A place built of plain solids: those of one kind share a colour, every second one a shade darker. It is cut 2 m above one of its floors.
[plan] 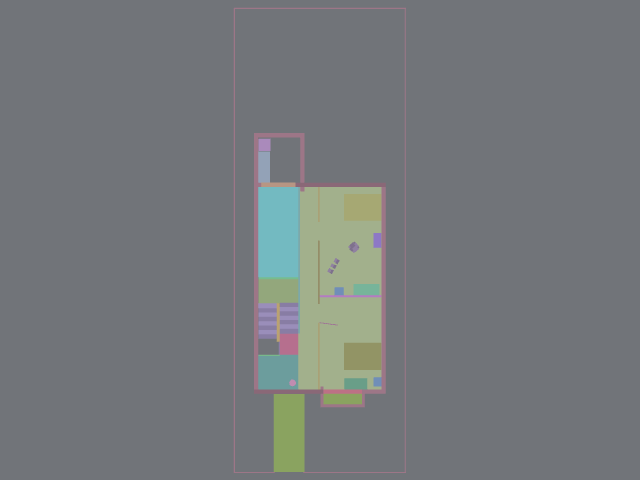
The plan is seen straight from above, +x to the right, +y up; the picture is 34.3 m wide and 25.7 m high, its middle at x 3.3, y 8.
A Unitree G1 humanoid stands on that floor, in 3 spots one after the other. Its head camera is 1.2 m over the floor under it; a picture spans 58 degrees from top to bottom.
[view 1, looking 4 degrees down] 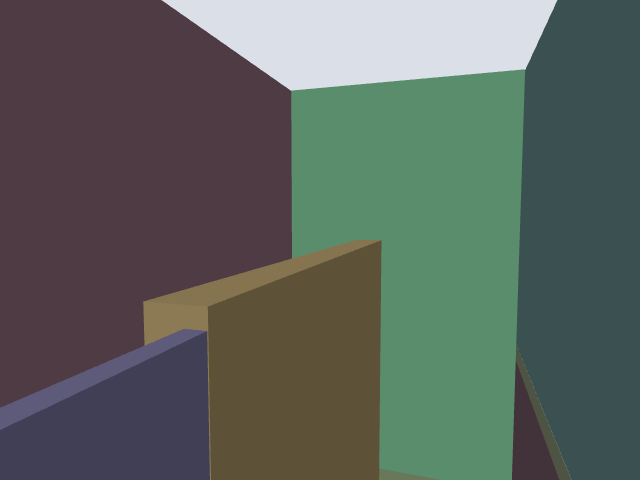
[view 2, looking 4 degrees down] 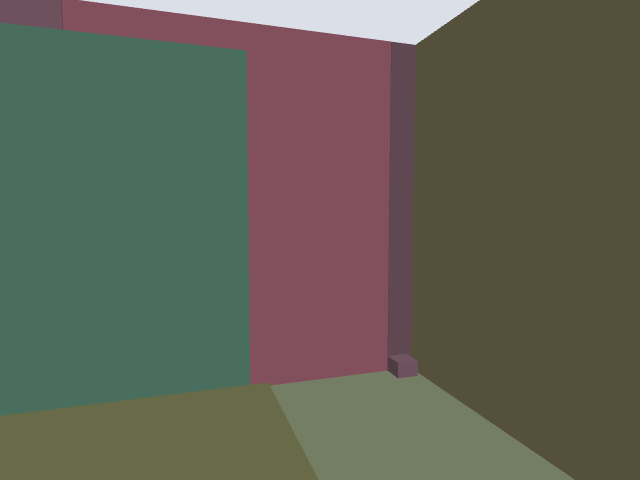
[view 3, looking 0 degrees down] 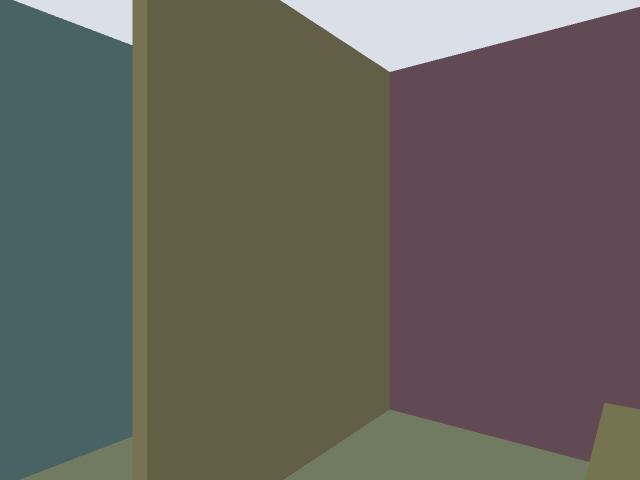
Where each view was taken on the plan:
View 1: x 1.64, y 1.78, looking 108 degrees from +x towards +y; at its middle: landing_end_wall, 4.34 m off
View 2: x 4.94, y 2.85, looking -108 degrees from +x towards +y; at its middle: front_wall_over_bay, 3.01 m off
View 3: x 4.74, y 8.09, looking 127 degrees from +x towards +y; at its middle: corridor_wall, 2.41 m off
